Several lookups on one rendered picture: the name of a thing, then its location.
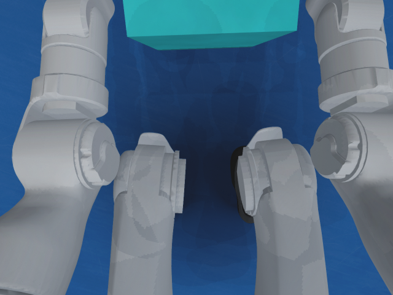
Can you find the carton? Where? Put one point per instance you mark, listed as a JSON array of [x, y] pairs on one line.
[[208, 24]]

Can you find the robot right upper arm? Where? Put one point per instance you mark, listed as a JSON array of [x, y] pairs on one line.
[[354, 150]]

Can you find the robot left upper arm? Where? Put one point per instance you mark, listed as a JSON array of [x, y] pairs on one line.
[[62, 165]]

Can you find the right robot forearm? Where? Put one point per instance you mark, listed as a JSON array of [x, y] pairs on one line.
[[352, 53]]

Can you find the robot right foot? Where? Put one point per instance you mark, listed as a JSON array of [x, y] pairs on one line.
[[233, 166]]

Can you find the left robot forearm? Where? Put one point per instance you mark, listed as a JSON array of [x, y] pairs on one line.
[[71, 84]]

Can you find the robot left shin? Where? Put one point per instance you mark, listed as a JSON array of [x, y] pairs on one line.
[[122, 177]]

